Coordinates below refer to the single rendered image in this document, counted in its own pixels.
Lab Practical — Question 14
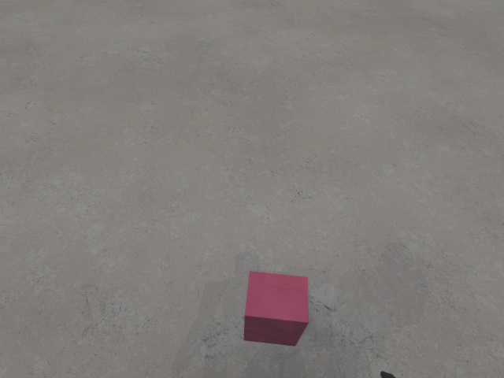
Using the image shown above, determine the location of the carton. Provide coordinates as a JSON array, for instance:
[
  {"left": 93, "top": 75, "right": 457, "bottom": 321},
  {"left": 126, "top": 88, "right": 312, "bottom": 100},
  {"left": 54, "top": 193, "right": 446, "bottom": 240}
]
[{"left": 244, "top": 271, "right": 309, "bottom": 347}]

